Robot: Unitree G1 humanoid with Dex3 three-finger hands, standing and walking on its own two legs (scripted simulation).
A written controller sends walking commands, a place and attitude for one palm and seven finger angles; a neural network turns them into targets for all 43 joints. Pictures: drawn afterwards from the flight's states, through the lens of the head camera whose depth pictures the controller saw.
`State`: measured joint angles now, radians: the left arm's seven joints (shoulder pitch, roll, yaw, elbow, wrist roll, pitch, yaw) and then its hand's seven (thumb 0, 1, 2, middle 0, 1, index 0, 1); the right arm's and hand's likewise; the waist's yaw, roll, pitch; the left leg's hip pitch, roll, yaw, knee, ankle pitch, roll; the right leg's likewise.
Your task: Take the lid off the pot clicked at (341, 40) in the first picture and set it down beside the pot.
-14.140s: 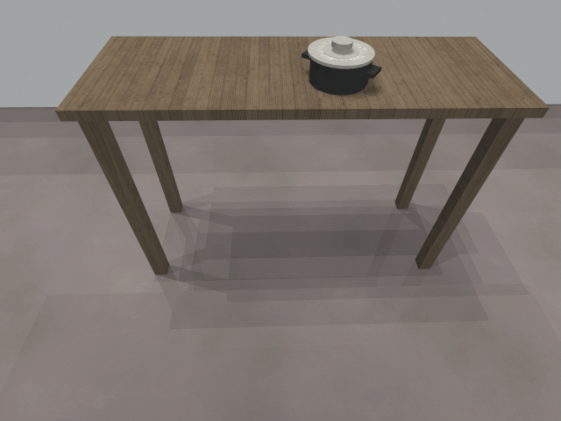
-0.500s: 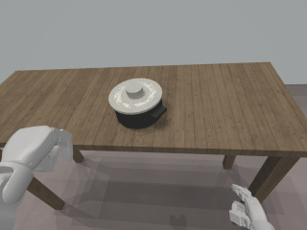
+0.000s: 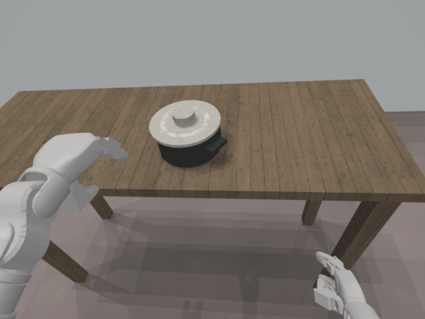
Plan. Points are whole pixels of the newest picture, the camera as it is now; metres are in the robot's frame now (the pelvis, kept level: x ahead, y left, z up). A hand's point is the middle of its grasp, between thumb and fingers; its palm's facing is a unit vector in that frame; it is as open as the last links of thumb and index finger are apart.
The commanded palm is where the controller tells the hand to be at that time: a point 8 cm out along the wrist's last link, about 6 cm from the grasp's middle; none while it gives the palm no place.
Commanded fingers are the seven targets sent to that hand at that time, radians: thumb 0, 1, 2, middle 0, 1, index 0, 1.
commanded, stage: reach forward and open the fingers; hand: left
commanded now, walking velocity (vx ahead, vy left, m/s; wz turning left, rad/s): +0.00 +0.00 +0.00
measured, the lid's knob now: (183, 114) +0.52 +0.15 +0.12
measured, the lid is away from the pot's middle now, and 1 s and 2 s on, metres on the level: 0.00 0.00 0.00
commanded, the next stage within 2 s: move the open hand above the knob in 0.16 s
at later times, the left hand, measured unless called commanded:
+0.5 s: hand (108, 142) +0.34 +0.23 +0.19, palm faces -0.08 -0.09 -0.99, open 10.0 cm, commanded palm +0.31 +0.22 +0.25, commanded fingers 0.00 -0.34 1.56 -0.86 -0.08 -0.86 -0.08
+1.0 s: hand (146, 124) +0.40 +0.18 +0.18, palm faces -0.13 -0.04 -0.99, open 10.0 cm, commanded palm +0.37 +0.19 +0.25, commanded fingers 0.00 -0.34 1.56 -0.86 -0.08 -0.86 -0.08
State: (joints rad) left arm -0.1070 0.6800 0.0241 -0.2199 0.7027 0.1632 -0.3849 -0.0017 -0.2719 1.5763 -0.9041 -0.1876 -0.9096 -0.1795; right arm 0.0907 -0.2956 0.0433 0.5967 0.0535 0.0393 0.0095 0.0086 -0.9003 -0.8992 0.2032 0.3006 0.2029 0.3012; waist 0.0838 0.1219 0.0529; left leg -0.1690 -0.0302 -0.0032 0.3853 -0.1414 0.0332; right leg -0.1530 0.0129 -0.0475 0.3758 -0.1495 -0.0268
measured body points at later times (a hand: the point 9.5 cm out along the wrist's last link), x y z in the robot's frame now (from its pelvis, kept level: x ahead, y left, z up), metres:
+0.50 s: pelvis +0.01 +0.00 +0.00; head +0.00 -0.05 +0.45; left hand +0.34 +0.23 +0.25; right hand +0.23 -0.21 -0.09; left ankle +0.05 +0.10 -0.74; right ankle +0.04 -0.10 -0.74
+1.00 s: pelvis +0.03 +0.00 +0.00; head +0.04 -0.05 +0.45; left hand +0.40 +0.18 +0.24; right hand +0.24 -0.22 -0.10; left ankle +0.05 +0.10 -0.74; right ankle +0.04 -0.10 -0.74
